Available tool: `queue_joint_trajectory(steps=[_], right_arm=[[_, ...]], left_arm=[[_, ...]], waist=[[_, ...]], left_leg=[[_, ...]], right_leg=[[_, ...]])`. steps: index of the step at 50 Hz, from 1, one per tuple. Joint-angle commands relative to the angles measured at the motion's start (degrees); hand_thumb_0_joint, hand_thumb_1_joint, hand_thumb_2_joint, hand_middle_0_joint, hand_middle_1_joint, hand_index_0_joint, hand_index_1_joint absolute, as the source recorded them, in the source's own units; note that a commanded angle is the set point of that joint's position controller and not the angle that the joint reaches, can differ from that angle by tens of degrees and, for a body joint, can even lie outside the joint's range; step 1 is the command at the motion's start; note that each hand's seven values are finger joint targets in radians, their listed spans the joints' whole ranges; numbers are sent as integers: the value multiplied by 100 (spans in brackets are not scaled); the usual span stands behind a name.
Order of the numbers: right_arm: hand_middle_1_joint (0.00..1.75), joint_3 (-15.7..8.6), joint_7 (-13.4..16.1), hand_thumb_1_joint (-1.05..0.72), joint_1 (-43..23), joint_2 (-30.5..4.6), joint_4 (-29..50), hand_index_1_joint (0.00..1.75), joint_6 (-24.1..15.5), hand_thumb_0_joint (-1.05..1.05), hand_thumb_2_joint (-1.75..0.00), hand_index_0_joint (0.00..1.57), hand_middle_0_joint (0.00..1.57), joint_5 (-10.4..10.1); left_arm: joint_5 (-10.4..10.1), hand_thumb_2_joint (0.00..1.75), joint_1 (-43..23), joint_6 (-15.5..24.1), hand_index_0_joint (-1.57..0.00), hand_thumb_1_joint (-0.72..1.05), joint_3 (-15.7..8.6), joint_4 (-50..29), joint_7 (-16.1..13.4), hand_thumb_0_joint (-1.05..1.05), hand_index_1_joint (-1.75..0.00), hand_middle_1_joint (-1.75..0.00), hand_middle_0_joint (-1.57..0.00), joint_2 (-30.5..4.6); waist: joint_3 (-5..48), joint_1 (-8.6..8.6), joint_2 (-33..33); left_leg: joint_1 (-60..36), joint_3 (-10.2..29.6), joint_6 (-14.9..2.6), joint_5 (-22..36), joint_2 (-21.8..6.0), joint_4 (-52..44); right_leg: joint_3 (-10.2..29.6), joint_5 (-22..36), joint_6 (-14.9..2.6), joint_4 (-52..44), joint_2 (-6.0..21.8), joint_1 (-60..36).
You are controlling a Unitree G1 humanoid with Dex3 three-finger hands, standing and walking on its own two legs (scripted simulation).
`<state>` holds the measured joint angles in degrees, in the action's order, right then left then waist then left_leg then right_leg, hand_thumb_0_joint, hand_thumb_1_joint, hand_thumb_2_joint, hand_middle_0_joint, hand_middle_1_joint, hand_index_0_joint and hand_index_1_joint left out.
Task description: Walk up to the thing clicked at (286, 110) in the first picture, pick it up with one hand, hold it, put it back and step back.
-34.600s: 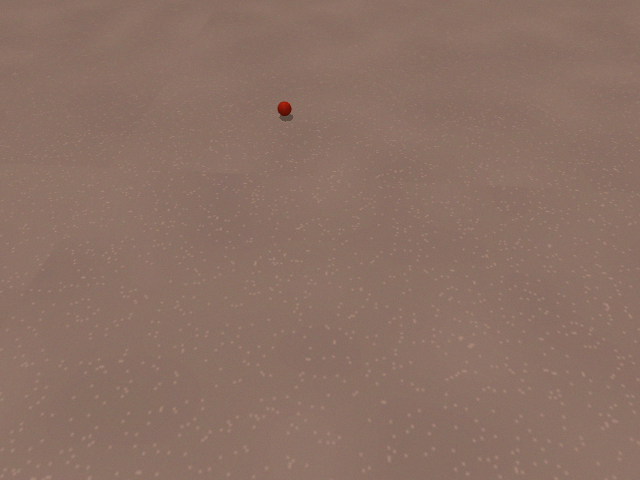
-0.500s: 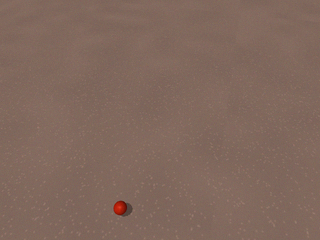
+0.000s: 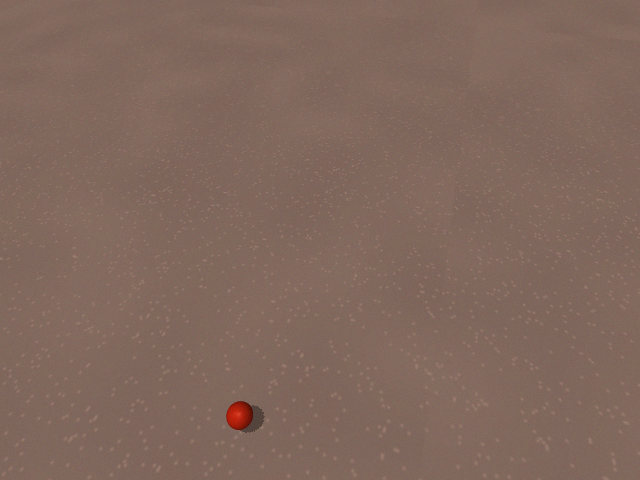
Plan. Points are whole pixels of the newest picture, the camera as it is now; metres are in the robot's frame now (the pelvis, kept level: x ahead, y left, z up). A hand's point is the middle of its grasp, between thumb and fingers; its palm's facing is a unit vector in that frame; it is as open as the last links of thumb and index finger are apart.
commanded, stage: stand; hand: left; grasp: from above
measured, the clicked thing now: (239, 415) +0.43 +0.28 -0.74
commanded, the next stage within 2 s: step back in 0.06 s
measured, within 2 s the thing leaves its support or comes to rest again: neither
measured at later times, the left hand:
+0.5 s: hand out of the picture +0.09 +0.32 -0.18, palm faces -0.02 -0.94 -0.34, open 7.4 cm
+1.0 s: hand out of the picture -0.02 +0.32 -0.15, palm faces -0.05 -0.92 -0.39, open 7.4 cm
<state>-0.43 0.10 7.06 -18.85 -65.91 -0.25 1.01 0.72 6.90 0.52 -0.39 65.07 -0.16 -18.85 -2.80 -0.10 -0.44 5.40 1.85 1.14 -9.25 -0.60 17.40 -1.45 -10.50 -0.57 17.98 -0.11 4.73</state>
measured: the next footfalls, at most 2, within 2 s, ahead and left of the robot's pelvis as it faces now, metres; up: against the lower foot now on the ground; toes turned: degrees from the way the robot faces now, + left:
right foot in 0.80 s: -0.08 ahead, -0.06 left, +0.00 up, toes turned +0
left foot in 1.14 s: -0.17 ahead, +0.20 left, +0.00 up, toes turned -4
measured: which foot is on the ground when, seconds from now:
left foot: down 0.00-0.84, up 0.86-1.00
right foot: down 0.00-0.36, up 0.38-0.78, down 0.80-1.00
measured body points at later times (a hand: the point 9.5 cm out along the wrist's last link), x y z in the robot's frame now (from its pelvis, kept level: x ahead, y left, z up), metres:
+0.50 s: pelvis -0.05 +0.06 -0.02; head +0.03 +0.09 +0.42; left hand +0.09 +0.37 -0.16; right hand +0.01 -0.26 -0.13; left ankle -0.06 +0.14 -0.75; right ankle -0.06 -0.09 -0.69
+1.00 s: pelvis -0.14 +0.06 -0.02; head -0.09 +0.05 +0.43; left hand -0.02 +0.36 -0.13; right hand -0.06 -0.26 -0.14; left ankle -0.17 +0.19 -0.67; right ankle -0.12 -0.05 -0.75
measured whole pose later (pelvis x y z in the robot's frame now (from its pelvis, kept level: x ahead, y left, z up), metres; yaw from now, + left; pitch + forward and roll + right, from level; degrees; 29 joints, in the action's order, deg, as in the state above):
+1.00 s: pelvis -0.14 +0.06 -0.02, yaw -4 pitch -2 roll +2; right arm -2.6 0.5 7.9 -21.8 -51.1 2.8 -0.2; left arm 1.7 8.8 -2.6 -4.0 47.9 -0.5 -20.2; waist -8.7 -1.0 0.6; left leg 23.3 6.6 0.0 -28.9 7.4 63.2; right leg 3.5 -14.7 -1.6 33.1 -0.1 16.6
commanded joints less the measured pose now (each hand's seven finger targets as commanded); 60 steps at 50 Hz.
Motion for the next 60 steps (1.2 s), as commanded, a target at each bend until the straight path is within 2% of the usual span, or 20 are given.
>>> queue_joint_trajectory(steps=[1,4,7,10,13,15,17,19,20,26,31,38,40,42,43,47,53,56,58,60], right_arm=[[30,-196,57,-90,-211,-1164,336,30,-117,0,-90,20,20,-16],[30,-296,29,-90,-385,-1385,594,30,13,0,-90,20,20,-81],[30,-314,24,-90,-106,-1256,744,30,79,0,-90,20,20,-124],[30,-445,2,-90,127,-1309,933,30,216,0,-90,20,20,-68],[30,-472,-25,-90,317,-1310,1103,30,242,0,-90,20,20,-117],[30,-477,-8,-90,430,-1301,1140,30,191,0,-90,20,20,-98],[30,-552,31,-90,410,-1484,1220,30,105,0,-90,20,20,24],[30,-675,75,-90,404,-1950,1315,30,62,0,-90,20,20,121],[30,-676,96,-90,387,-2014,1371,30,50,0,-90,20,20,66],[30,-588,253,-90,-188,-1546,1770,30,50,0,-90,20,20,56],[30,-629,271,-90,352,-1536,1775,30,73,0,-90,20,20,-4],[30,-647,164,-90,-75,-1708,2048,30,127,0,-90,20,20,-44],[30,-599,136,-90,-231,-1569,2049,30,147,0,-90,20,20,-105],[30,-539,130,-90,-363,-1277,2103,30,174,0,-90,20,20,-142],[30,-582,162,-90,-309,-1348,2058,30,213,0,-90,20,20,-97],[30,-520,109,-90,220,-1357,1801,30,182,0,-90,20,20,-143],[30,-437,173,-90,428,-1261,1970,30,63,0,-90,20,20,-111],[30,-522,167,-90,776,-1188,1830,30,-31,0,-90,20,20,-2],[30,-734,165,-90,630,-1904,1923,30,-40,0,-90,20,20,183],[30,-827,136,-90,206,-2514,2127,30,-29,0,-90,20,20,130]], left_arm=[[4,90,-256,145,-20,90,-253,-337,-77,0,-30,-30,-20,-1258],[-116,90,-76,77,-20,90,-574,-496,-126,0,-30,-30,-20,-1669],[-89,90,-160,46,-20,90,-655,-808,-142,0,-30,-30,-20,-1749],[35,90,-557,-9,-20,90,-698,-1217,-162,0,-30,-30,-20,-1774],[89,90,-714,-60,-20,90,-682,-1481,-158,0,-30,-30,-20,-1683],[69,90,-769,-113,-20,90,-645,-1572,-164,0,-30,-30,-20,-1617],[-44,90,-751,-225,-20,90,-579,-1710,-142,0,-30,-30,-20,-1428],[-89,90,-488,-334,-20,90,-537,-1722,-208,0,-30,-30,-20,-1097],[-50,90,-243,-366,-20,90,-529,-1695,-236,0,-30,-30,-20,-1156],[-64,90,-31,-361,-20,90,-597,-1656,-235,0,-30,-30,-20,-1355],[-18,90,-254,-262,-20,90,-616,-1894,-183,0,-30,-30,-20,-1286],[78,90,403,-166,-20,90,-672,-1778,-117,0,-30,-30,-20,-1263],[113,90,628,-117,-20,90,-727,-1683,-109,0,-30,-30,-20,-1365],[81,90,345,-119,-20,90,-848,-1884,-77,0,-30,-30,-20,-1984],[140,90,-48,-96,-20,90,-855,-2131,-91,0,-30,-30,-20,-2132],[87,90,-376,-96,-20,90,-776,-2354,-163,0,-30,-30,-20,-1520],[154,90,93,-193,-20,90,-755,-2477,-173,0,-30,-30,-20,-1513],[29,90,4,-331,-20,90,-722,-2524,-102,0,-30,-30,-20,-1587],[-15,90,164,-384,-20,90,-618,-2632,-67,0,-30,-30,-20,-1184],[63,90,-299,-372,-20,90,-756,-2650,-185,0,-30,-30,-20,-1441]], waist=[[90,22,60],[-225,12,114],[370,80,464],[598,115,1003],[592,176,1084],[684,194,932],[546,219,-93],[586,126,-982],[692,120,-801],[628,-58,-678],[436,313,-591],[787,42,-578],[858,-61,-128],[318,-152,1467],[24,-175,1689],[18,63,779],[722,-142,1118],[843,80,887],[734,-38,-606],[280,338,-1457]], left_leg=[[222,450,-215,118,-584,-280],[651,362,-304,1307,-354,866],[681,34,-231,680,35,1822],[993,145,-317,-1943,308,3308],[1216,226,-385,-1920,199,3134],[1091,71,-347,-1105,106,2059],[691,608,-328,1860,-433,603],[-341,1949,-788,4076,-1441,579],[-352,1815,-1044,4659,-1631,847],[-491,1067,-1196,3536,-1261,982],[-768,1049,-1187,3363,-1230,1065],[14,1060,-1177,1910,-1242,1325],[861,916,-819,1007,-957,1581],[1661,49,-208,-1399,531,3176],[1522,323,-107,-2686,645,4452],[1798,664,-80,-2047,861,5092],[1930,235,-20,-2065,233,2490],[889,-161,-107,25,241,145],[-180,1831,-573,1340,-1209,204],[1276,3153,-1945,1591,-2558,-24]], right_leg=[[609,-45,-48,-462,720,173],[742,1900,-265,137,817,446],[1170,2480,-818,182,1366,271],[1573,2567,-1425,315,2020,577],[1271,2693,-1283,718,1850,542],[1020,2545,-945,1254,1538,350],[476,1520,-367,2222,703,732],[752,-2369,-133,3653,-613,2228],[1019,-2665,-124,4182,-573,2221],[1197,-1787,10,5052,-549,2455],[939,-1705,176,3711,-417,2352],[375,-812,-132,1428,-126,930],[831,558,-344,1010,140,165],[2816,1127,-1512,192,1734,811],[3385,1296,-1967,7,2304,1553],[1757,1899,-1352,412,1350,1239],[1448,2540,-1123,1162,1219,-555],[1022,2201,-713,2011,853,-221],[683,-348,-182,2942,-62,1830],[1274,-2766,12,4743,-462,1931]])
